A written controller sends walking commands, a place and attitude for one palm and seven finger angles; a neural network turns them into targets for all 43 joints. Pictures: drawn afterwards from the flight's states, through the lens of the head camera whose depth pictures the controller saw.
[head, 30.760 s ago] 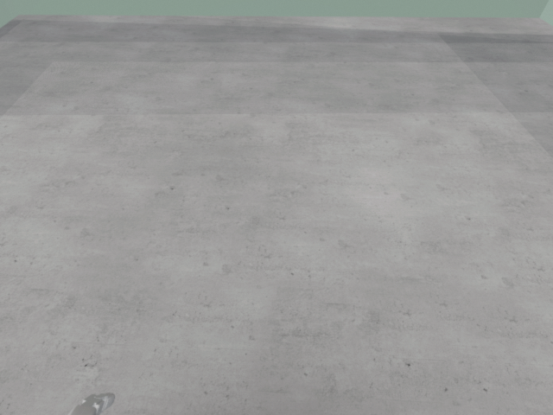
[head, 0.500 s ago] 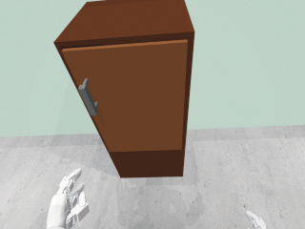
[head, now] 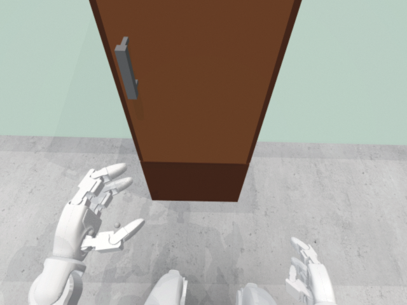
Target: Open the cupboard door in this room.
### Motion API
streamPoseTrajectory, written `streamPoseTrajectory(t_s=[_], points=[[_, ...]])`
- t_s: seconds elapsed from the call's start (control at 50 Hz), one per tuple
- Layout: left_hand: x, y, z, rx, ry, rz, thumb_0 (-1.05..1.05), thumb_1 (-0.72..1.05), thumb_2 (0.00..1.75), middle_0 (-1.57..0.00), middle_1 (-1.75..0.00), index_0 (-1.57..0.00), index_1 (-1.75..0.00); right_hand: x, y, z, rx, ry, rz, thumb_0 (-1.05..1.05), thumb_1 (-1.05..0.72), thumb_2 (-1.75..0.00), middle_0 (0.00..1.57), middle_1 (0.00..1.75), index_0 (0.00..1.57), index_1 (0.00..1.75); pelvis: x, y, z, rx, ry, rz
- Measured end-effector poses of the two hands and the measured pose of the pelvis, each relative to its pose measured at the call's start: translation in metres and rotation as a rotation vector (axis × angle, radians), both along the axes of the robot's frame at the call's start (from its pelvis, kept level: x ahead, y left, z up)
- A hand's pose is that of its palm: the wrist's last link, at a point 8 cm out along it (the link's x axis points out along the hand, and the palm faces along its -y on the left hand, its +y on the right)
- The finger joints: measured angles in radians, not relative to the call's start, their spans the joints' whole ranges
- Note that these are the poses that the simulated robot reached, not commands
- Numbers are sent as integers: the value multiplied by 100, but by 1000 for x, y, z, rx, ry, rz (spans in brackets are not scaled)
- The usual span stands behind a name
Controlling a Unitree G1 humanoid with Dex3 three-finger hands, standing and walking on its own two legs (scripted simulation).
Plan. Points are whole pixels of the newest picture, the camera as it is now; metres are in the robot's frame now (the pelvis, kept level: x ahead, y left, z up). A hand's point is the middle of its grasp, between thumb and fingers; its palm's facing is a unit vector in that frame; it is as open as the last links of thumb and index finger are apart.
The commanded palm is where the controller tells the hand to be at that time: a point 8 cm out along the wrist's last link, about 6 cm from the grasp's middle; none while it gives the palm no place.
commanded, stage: raise the hand with hooked fingers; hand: left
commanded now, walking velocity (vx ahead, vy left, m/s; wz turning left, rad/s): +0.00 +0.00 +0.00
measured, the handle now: (129, 69) +0.58 +0.23 +0.12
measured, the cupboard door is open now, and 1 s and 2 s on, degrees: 0 0 0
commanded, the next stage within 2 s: move the hooked fingers beside the handle in 1.38 s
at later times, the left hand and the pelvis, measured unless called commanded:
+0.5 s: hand (78, 189) +0.28 +0.24 +0.10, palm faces +0.08 -1.00 -0.05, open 13.2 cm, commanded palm +0.26 +0.30 +0.11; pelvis +0.02 +0.02 +0.03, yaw -1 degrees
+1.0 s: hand (70, 144) +0.34 +0.26 +0.14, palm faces +0.07 -1.00 -0.01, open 13.9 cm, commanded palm +0.30 +0.31 +0.13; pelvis +0.04 -0.01 +0.05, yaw -1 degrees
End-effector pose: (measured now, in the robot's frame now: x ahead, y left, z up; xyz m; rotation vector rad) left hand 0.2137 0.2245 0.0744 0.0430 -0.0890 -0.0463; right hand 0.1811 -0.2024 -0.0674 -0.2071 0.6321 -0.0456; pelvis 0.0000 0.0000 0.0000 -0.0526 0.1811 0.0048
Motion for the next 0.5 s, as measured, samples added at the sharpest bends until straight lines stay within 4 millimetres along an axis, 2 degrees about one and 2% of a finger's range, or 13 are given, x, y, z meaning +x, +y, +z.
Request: streamPoseTrajectory(t_s=[0.04, 0.1, 0.2, 0.3, 0.42, 0.5], points=[[9, 2, -6, -14, 92, -31, 1, 22, 61, -24, -74, -25, -74, -18, 5, -1, 17, 42, -38, 1, -90, -90, 20, 30, 20, 30, -1, 5, 5, 2, -4, -8], [12, 13, -10, -34, 200, 10, 1, 15, 58, -25, -78, -26, -79, -40, 7, 4, 17, 81, -92, 1, -90, -90, 20, 30, 21, 30, 0, 12, 14, 7, -12, -22], [7, 42, 9, -4, 136, 161, 0, 3, 53, -26, -86, -27, -86, -55, -3, 15, -38, 97, -107, 1, -90, -90, 20, 30, 21, 30, 5, 20, 22, 9, -18, -26], [15, 57, 20, 36, 36, 161, 0, -8, 48, -27, -93, -27, -94, -45, -16, 18, -99, 89, -68, 1, -90, -90, 20, 30, 20, 30, 5, 24, 20, 1, -15, -13], [32, 57, 15, 12, 120, 74, 0, -23, 42, -28, -102, -28, -103, -20, -22, 35, -112, 17, -87, 1, -90, -90, 20, 30, 20, 30, 12, 24, 26, 2, -26, -16], [38, 69, 27, 1, 108, 127, -1, -32, 38, -29, -108, -29, -109, -3, -19, 49, -100, -29, -77, 1, -90, -90, 20, 30, 20, 30, 20, 20, 34, 5, -36, -16]])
